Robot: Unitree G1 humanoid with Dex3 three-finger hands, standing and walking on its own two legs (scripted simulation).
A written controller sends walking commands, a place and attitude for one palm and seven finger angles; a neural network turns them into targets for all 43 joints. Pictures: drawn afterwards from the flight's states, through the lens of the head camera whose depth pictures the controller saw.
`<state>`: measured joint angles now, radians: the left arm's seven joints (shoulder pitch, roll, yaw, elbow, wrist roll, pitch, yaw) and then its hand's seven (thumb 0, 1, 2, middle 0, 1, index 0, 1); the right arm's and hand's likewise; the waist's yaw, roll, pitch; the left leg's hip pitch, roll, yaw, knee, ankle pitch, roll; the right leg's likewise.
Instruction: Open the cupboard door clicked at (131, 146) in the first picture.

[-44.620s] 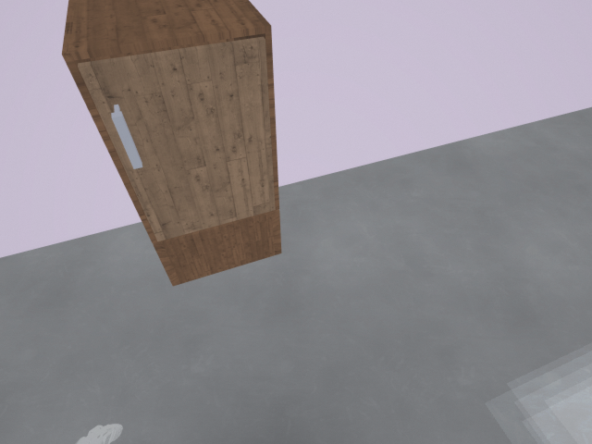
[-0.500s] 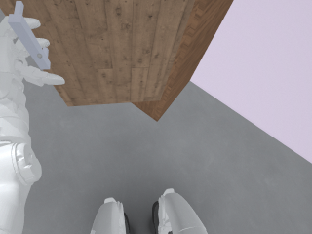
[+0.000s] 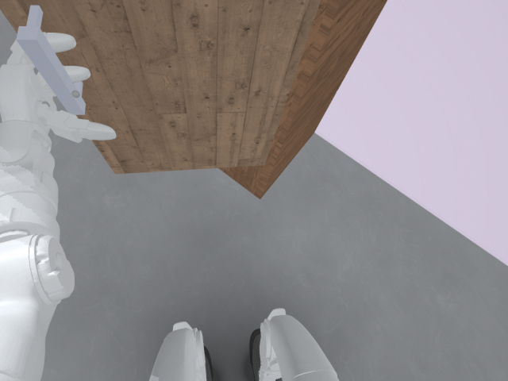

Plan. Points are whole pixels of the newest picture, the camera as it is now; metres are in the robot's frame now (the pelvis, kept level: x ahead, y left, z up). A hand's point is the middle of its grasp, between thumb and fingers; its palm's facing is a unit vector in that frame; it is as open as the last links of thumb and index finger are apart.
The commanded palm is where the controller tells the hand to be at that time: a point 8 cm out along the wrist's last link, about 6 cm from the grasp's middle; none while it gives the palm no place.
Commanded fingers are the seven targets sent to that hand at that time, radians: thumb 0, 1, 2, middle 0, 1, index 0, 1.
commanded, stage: slide the fingers in behind the handle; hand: left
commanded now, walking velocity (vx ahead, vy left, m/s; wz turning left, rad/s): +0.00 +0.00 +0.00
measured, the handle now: (58, 65) +0.58 +0.24 +0.05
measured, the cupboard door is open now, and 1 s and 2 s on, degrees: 44 45 84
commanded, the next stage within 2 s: close the thumb around the handle in 0.02 s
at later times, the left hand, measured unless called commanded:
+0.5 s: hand (75, 93) +0.53 +0.21 +0.05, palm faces +0.04 -1.00 -0.02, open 10.0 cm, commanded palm +0.51 +0.24 +0.05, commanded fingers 0.00 0.62 0.78 -0.38 -1.32 -0.38 -1.32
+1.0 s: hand (74, 96) +0.52 +0.21 +0.05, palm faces +0.03 -1.00 -0.02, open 5.6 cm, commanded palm +0.49 +0.25 +0.05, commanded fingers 0.00 0.90 0.90 -0.40 -1.35 -0.40 -1.35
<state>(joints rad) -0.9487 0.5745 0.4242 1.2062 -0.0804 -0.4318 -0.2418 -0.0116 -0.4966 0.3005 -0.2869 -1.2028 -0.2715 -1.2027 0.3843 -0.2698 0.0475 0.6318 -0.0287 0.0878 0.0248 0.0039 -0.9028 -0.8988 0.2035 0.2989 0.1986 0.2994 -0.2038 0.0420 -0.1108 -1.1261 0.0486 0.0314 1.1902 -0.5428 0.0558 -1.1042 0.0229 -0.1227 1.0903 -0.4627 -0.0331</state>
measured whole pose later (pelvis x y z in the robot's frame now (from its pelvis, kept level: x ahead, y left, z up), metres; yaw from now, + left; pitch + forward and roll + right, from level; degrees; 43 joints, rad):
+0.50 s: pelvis +0.00 +0.00 +0.00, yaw +0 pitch +27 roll -5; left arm -0.95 0.57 0.42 1.20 -0.09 -0.43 -0.25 -0.01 0.10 0.56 -0.33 -1.27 -0.32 -1.27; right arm 0.38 -0.27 0.05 0.63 -0.03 0.09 0.02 0.00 -0.90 -0.90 0.20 0.30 0.20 0.30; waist -0.20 0.04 -0.11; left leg -1.12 0.05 0.03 1.19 -0.55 0.06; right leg -1.10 0.02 -0.12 1.09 -0.46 -0.03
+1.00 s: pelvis +0.00 +0.01 +0.00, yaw +0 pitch +27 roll -5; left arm -0.94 0.56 0.43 1.21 -0.07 -0.45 -0.25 0.01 0.75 0.83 -0.36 -1.35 -0.36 -1.35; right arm 0.38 -0.27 0.05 0.64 -0.03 0.08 0.02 0.00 -0.90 -0.90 0.20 0.30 0.20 0.30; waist -0.20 0.04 -0.11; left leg -1.12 0.05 0.04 1.19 -0.54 0.06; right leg -1.10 0.02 -0.11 1.09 -0.46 -0.02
